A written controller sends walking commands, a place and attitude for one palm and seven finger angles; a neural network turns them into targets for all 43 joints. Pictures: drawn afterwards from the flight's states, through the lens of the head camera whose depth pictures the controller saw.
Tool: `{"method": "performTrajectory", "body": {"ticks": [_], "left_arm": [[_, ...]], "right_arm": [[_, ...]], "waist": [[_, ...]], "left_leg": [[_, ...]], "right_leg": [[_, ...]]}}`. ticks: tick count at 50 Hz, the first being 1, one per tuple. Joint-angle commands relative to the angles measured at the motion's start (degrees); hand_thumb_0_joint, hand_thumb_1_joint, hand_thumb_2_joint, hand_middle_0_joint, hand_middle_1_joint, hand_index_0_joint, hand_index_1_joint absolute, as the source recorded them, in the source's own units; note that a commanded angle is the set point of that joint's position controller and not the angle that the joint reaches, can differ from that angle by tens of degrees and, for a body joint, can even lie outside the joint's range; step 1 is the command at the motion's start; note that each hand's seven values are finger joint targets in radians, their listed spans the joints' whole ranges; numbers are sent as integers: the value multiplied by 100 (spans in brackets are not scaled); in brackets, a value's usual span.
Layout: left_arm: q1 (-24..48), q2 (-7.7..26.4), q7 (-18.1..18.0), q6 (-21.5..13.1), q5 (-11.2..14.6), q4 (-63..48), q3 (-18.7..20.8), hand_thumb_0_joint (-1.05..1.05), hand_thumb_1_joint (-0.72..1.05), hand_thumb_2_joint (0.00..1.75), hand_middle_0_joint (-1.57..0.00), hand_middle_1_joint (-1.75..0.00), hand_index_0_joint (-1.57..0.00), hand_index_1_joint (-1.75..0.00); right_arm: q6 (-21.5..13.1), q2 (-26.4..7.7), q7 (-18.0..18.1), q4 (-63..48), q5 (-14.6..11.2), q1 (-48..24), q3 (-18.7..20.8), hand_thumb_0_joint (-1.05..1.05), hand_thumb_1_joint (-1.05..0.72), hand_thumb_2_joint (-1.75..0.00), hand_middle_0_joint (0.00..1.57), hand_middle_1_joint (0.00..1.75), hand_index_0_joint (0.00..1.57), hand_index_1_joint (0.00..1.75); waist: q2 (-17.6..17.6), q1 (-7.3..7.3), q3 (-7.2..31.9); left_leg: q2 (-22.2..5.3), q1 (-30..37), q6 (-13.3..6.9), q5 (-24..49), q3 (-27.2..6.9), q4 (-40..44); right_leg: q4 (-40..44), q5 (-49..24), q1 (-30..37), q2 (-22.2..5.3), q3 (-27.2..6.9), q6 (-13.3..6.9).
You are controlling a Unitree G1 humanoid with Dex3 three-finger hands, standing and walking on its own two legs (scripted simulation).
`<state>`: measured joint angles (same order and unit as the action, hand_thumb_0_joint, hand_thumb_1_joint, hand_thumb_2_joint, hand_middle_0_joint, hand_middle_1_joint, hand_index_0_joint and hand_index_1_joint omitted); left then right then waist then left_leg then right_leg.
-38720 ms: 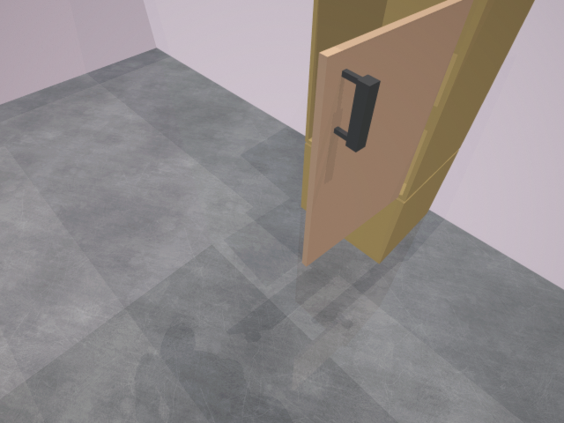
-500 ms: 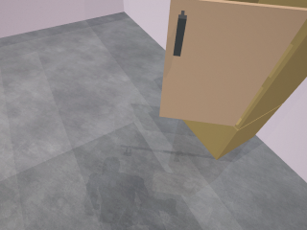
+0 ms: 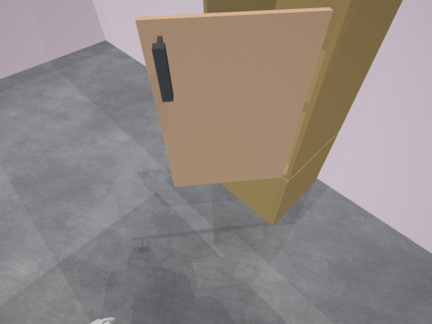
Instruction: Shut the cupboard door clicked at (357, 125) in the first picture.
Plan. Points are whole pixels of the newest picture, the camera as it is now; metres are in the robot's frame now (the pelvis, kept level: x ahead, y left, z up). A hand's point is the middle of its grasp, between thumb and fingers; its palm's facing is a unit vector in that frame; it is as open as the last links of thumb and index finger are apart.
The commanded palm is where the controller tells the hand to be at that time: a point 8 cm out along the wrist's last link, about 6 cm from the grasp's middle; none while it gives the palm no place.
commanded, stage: take the last steps up to it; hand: left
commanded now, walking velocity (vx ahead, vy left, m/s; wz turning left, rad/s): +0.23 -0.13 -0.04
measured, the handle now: (163, 69) +0.60 +0.12 +0.16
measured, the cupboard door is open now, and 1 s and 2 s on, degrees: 51 51 51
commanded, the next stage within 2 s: come to a stop and stand still in 0.22 s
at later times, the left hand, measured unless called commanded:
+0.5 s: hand out of the picture +0.13 +0.11 -0.19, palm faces +0.04 -0.99 -0.15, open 7.3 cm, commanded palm none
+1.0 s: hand (162, 303) +0.20 +0.13 -0.17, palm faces +0.04 -0.98 -0.22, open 7.4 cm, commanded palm none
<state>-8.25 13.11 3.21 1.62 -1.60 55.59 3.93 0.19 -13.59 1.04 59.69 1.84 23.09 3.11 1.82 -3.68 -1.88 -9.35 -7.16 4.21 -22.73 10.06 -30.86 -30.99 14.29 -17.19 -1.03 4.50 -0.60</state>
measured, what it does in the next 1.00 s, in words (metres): walks ahead: left foot, then right foot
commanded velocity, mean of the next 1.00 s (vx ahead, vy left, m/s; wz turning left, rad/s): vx -0.04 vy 0.02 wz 0.00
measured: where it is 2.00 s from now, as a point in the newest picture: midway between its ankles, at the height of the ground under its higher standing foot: outside the picture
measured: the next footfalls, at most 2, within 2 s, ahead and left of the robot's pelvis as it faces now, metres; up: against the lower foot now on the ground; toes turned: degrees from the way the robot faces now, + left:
left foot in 0.40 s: +0.23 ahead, +0.04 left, +0.00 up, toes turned +6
right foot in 0.66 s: +0.18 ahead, -0.20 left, +0.00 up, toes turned +2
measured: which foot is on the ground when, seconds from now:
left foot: down 0.00-0.00, up 0.02-0.38, down 0.40-0.70, up 0.72-0.88, down 0.90-1.00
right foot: down 0.00-0.40, up 0.42-0.64, down 0.66-1.00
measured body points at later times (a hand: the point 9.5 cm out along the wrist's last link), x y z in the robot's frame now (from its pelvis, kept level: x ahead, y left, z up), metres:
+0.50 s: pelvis +0.14 -0.05 +0.00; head +0.16 -0.03 +0.45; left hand +0.13 +0.17 -0.17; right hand +0.22 -0.26 -0.14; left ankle +0.19 +0.04 -0.73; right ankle +0.06 -0.14 -0.71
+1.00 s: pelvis +0.14 -0.07 +0.01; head +0.17 -0.05 +0.45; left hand +0.20 +0.18 -0.15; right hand +0.18 -0.33 -0.14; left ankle +0.10 +0.03 -0.73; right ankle +0.14 -0.21 -0.73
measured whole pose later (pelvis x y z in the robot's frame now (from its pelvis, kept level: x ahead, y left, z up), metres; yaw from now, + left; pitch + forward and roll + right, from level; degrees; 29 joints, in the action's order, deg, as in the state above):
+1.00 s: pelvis +0.14 -0.07 +0.01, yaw +0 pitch +0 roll +0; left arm -9.7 12.0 -2.0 1.3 -0.8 59.2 2.0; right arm 1.6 -12.2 1.3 59.7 0.4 12.5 1.8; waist -2.5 0.3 -3.7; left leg 1.1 -10.1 -1.6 -18.5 2.3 -28.7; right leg -30.2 15.5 -14.6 -2.4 -1.0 2.1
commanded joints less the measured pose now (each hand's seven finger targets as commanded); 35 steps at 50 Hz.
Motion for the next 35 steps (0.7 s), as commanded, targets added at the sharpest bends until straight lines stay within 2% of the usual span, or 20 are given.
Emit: {"method": "performTrajectory", "body": {"ticks": [1,3,4,5,7,10,12,15,17,18,19,20,21,23,24,28,31,32,34,35], "left_arm": [[-1836,1400,-250,-216,43,299,282,0,90,90,-20,-30,-20,-30],[-975,966,-307,-236,29,113,183,0,90,90,-20,-30,-20,-30],[-632,706,-345,-235,41,50,116,0,90,90,-20,-30,-20,-30],[-455,520,-352,-292,38,3,38,0,90,90,-20,-30,-20,-30],[-481,426,-357,-414,52,56,-30,0,90,90,-20,-30,-20,-30],[-757,408,-381,-487,56,242,-54,0,90,90,-20,-30,-20,-30],[-894,372,-406,-478,51,356,-54,0,90,90,-20,-30,-20,-30],[-959,398,-418,-442,37,465,-65,0,90,90,-20,-30,-20,-30],[-895,312,-442,-435,111,512,-93,0,90,90,-20,-30,-20,-30],[-920,262,-475,-423,146,540,-116,0,90,90,-20,-30,-20,-30],[-1160,71,-519,-391,159,533,-164,0,90,90,-20,-30,-20,-30],[-1323,-96,-561,-344,241,499,-218,0,90,90,-20,-30,-20,-30],[-1427,-106,-606,-279,216,488,-248,0,90,90,-20,-30,-20,-30],[-1183,-37,-611,-74,128,478,-229,0,90,90,-20,-30,-20,-30],[-1102,-11,-594,-19,107,464,-220,0,90,90,-20,-30,-20,-30],[-1428,-30,-540,64,56,476,-119,0,90,90,-20,-30,-20,-30],[-1412,46,-531,41,1,341,-70,0,90,90,-20,-30,-20,-30],[-1288,194,-531,18,-24,243,-59,0,90,90,-20,-30,-20,-30],[-739,749,-495,-31,-52,16,16,0,90,90,-20,-30,-20,-30],[-481,871,-488,-47,-37,-66,35,0,90,90,-20,-30,-20,-30]], "right_arm": [[-135,-493,2,-814,-88,-1104,54,0,-90,-90,20,30,20,30],[-119,-478,3,-620,-73,-898,111,0,-90,-90,20,30,20,30],[-94,-461,-15,-509,-37,-806,127,0,-90,-90,20,30,20,30],[-83,-391,-45,-438,-11,-719,83,0,-90,-90,20,30,20,30],[-62,-174,-77,-394,3,-539,42,0,-90,-90,20,30,20,30],[-70,-58,-79,-392,-13,-595,-3,0,-90,-90,20,30,20,30],[-103,-29,-60,-459,-26,-855,-25,0,-90,-90,20,30,20,30],[-171,27,-33,-467,-53,-975,-55,0,-90,-90,20,30,20,30],[-206,17,41,-276,-43,-631,-99,0,-90,-90,20,30,20,30],[-229,-61,84,-138,-39,-284,-108,0,-90,-90,20,30,20,30],[-254,-341,131,-65,-12,19,-62,0,-90,-90,20,30,20,30],[-213,-612,210,-52,-42,239,-38,0,-90,-90,20,30,20,30],[-137,-601,228,-60,-105,95,-77,0,-90,-90,20,30,20,30],[-61,-474,282,-216,-123,-729,-123,0,-90,-90,20,30,20,30],[-22,-403,280,-296,-115,-1022,-132,0,-90,-90,20,30,20,30],[115,-643,224,-438,-107,-1200,55,0,-90,-90,20,30,20,30],[187,-668,124,-605,-118,-1482,141,0,-90,-90,20,30,20,30],[213,-566,84,-645,-128,-1522,150,0,-90,-90,20,30,20,30],[282,-238,-14,-663,-139,-1282,149,0,-90,-90,20,30,20,30],[325,-173,-33,-625,-123,-1296,171,0,-90,-90,20,30,20,30]], "waist": [[-1678,1116,131],[-1570,660,-228],[-1292,460,-335],[-989,313,-272],[-642,139,-107],[-541,159,122],[-577,252,160],[-605,239,80],[-414,53,159],[-226,-74,415],[322,-103,659],[1074,-76,999],[1097,79,834],[1028,314,91],[992,395,-291],[287,499,579],[-100,569,581],[-386,541,468],[-1181,308,120],[-1284,313,38]], "left_leg": [[534,-3298,-379,-1567,-556,-3268],[290,-3258,-399,-709,-813,-3790],[162,-2986,-366,-406,-860,-3647],[163,-2730,-321,-137,-819,-3469],[290,-2494,-239,161,-696,-3099],[390,-2487,-202,351,-564,-2445],[414,-2504,-239,335,-491,-1827],[570,-2073,-342,403,-357,-974],[812,-1203,-401,1221,-303,-187],[763,-473,-480,2593,-498,252],[8,565,-850,4635,-1376,114],[-1069,1201,-1566,6985,-2291,-36],[-1493,659,-1967,7345,-2412,470],[-1213,-457,-1813,5317,-2307,1092],[-1049,-717,-1750,5064,-2134,1107],[-739,-462,-1417,4019,-1643,732],[-357,-979,-1070,2204,-1421,548],[-9,-1071,-849,1393,-1258,310],[955,-985,-380,-14,-689,-647],[1043,-773,-330,-309,-700,-1396]], "right_leg": [[2058,635,2109,-2038,-3044,-1324],[2246,1301,1315,-1703,-2639,-1307],[2185,987,1013,-1525,-2052,-1249],[2080,205,835,-1304,-1547,-1169],[1862,-1381,913,-1115,-1015,-1118],[1672,-2666,1395,-1050,-831,-1162],[1516,-3158,1740,-1080,-859,-1200],[1227,-3705,1834,-1047,-871,-1151],[568,-4511,1688,-833,-725,-881],[2,-4651,1518,-667,-602,-575],[-719,-3385,624,-333,-432,-196],[-1469,-673,-5,2,-266,88],[-1872,2316,106,84,-440,120],[-1598,2274,211,-104,-622,139],[-1288,2063,167,-187,-580,153],[-694,629,514,9,-316,131],[-153,-150,667,-71,-563,32],[306,-455,470,-332,-1001,-97],[1394,-102,-289,-1468,-2224,-751],[1748,94,-718,-1761,-2413,-995]]}}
